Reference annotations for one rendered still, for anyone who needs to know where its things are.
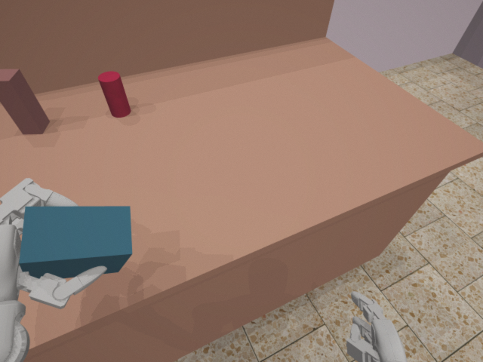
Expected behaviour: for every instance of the right robot hand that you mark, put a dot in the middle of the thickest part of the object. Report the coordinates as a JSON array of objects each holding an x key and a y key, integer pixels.
[{"x": 382, "y": 342}]

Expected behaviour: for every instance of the table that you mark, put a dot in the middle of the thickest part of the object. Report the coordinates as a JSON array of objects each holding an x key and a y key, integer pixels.
[{"x": 260, "y": 161}]

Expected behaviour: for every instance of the sponge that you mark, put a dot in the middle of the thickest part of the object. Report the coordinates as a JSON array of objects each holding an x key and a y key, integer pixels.
[{"x": 66, "y": 241}]

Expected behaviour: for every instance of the left robot hand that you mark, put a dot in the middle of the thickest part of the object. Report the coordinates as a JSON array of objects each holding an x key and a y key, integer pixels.
[{"x": 48, "y": 289}]

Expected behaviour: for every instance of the robot left forearm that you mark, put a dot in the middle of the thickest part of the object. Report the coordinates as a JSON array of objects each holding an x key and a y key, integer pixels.
[{"x": 14, "y": 338}]

